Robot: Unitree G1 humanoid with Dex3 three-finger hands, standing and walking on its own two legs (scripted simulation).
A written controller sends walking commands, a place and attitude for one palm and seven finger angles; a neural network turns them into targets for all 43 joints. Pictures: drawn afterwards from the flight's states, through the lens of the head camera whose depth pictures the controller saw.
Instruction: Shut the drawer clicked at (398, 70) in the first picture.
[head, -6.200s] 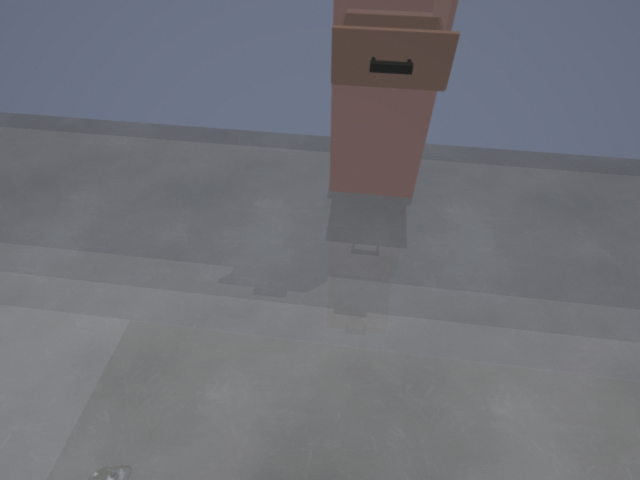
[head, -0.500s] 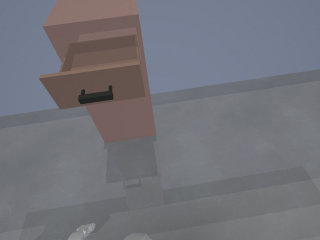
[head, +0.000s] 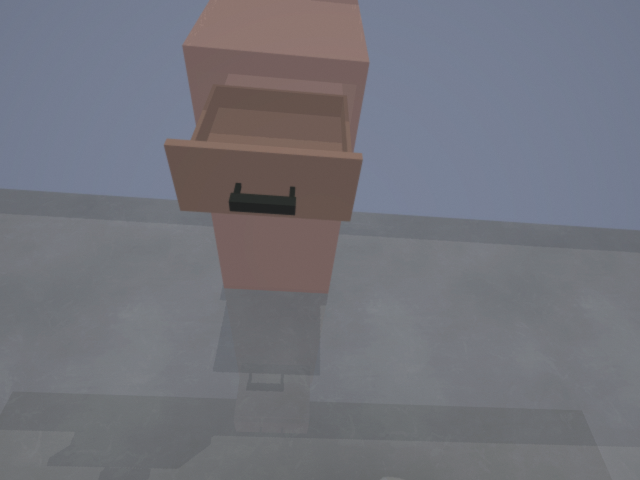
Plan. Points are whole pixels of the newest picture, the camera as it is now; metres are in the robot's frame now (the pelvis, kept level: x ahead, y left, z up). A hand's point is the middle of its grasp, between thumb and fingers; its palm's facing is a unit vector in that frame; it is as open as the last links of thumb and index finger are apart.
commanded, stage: take the last steps up to it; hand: left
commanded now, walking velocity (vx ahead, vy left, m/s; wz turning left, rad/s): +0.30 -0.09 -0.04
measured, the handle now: (264, 196) +0.59 +0.15 -0.02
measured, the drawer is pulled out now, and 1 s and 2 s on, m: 0.28 0.28 0.28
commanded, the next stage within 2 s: come to a stop and stand still in 0.72 s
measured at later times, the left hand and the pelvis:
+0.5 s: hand (261, 418) +0.24 +0.10 -0.18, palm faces +0.00 -0.98 -0.18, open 7.3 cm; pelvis +0.15 -0.07 -0.02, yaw +0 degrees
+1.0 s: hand (245, 423) +0.24 +0.13 -0.19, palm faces +0.08 -0.99 -0.13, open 7.3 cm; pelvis +0.27 -0.03 +0.00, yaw +0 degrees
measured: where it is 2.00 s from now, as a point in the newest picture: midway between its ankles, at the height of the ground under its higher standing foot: outside the picture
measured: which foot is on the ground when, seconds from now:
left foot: down 0.00-0.36, up 0.38-0.76, down 0.78-1.00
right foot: up 0.00-0.34, down 0.36-0.78, up 0.80-1.00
